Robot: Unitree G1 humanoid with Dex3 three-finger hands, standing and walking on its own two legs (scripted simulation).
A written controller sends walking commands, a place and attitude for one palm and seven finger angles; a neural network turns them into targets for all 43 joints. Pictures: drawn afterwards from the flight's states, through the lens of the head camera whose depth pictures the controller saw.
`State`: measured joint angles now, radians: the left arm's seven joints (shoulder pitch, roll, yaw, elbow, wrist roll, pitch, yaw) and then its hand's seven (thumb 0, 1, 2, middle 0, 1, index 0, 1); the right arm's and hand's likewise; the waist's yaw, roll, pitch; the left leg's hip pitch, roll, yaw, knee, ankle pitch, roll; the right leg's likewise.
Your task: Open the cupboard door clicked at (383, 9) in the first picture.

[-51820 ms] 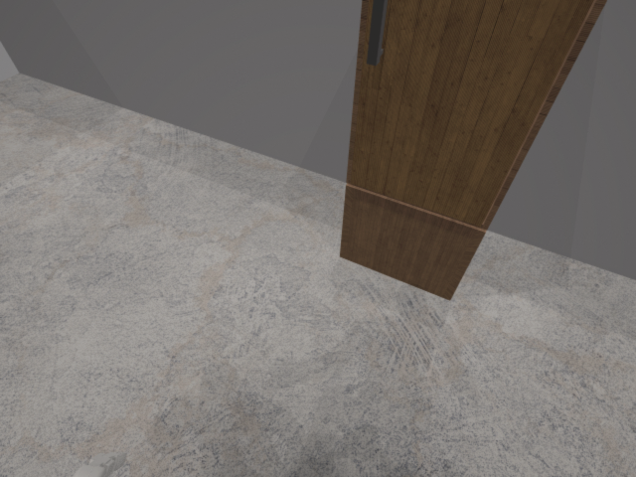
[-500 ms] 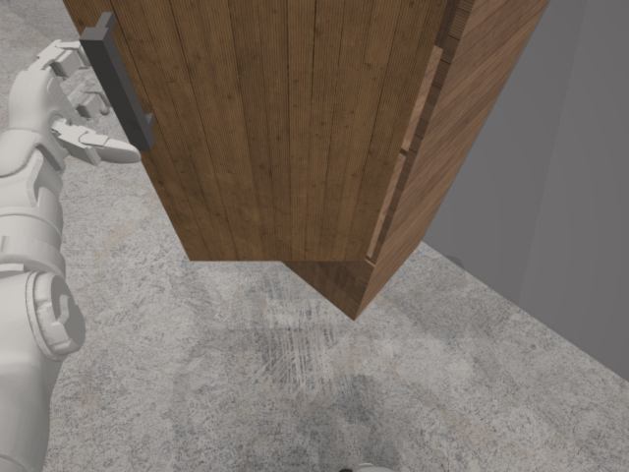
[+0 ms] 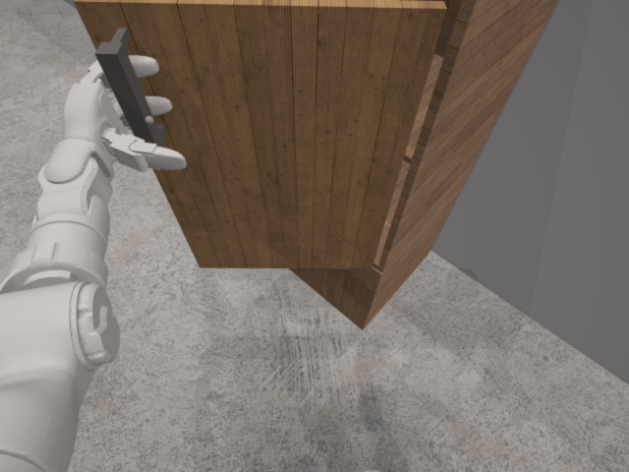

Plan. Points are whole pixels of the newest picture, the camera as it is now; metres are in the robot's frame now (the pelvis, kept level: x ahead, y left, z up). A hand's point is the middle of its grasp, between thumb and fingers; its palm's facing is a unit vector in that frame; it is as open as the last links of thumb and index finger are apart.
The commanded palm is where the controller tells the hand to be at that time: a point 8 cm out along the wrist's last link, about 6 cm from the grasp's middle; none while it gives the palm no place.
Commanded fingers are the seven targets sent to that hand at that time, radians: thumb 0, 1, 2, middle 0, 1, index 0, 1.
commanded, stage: slide the fingers in behind the handle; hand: left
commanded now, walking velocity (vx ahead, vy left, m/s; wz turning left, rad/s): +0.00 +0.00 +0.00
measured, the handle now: (139, 97) +0.56 +0.19 +0.16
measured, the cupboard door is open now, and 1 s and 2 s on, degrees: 42 43 71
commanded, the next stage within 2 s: close the thumb around the handle in 0.42 s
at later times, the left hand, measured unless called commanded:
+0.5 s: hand (148, 123) +0.50 +0.17 +0.16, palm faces -0.04 -1.00 +0.00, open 14.0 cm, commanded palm +0.48 +0.22 +0.16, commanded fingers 0.00 -0.50 0.30 -0.30 -1.20 -0.30 -1.20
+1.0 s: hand (149, 123) +0.50 +0.17 +0.16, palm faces -0.04 -1.00 +0.00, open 8.0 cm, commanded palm +0.48 +0.22 +0.16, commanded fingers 0.00 0.90 0.90 -0.40 -1.35 -0.40 -1.35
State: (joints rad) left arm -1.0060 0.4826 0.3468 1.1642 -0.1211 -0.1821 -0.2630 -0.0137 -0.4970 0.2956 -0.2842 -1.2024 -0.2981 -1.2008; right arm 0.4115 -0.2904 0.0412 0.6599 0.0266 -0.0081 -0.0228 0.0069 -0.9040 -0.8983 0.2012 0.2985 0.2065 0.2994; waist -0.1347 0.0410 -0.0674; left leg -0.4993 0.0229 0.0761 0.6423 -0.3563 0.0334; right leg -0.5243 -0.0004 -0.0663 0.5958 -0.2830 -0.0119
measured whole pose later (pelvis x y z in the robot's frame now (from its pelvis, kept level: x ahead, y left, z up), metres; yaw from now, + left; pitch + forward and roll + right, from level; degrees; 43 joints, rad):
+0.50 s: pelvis -0.01 -0.01 +0.00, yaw +0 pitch +12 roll -1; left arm -1.03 0.51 0.34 1.21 -0.12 -0.20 -0.29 -0.01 -0.50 0.30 -0.29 -1.20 -0.29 -1.21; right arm 0.41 -0.31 0.04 0.68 0.03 -0.04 -0.04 0.01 -0.90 -0.90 0.20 0.30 0.21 0.30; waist -0.14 0.03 -0.05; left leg -0.51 0.02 0.07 0.64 -0.34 0.03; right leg -0.53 0.00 -0.08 0.59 -0.27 -0.02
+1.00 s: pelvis +0.00 +0.00 +0.00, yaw +0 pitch +12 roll -1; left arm -1.01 0.49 0.34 1.18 -0.13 -0.20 -0.26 0.00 0.37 0.67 -0.34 -1.30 -0.35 -1.29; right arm 0.42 -0.29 0.04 0.69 0.02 -0.04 -0.03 0.01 -0.90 -0.90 0.20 0.30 0.21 0.30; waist -0.14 0.04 -0.06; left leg -0.50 0.02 0.07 0.64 -0.35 0.03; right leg -0.52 0.00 -0.06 0.59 -0.28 -0.01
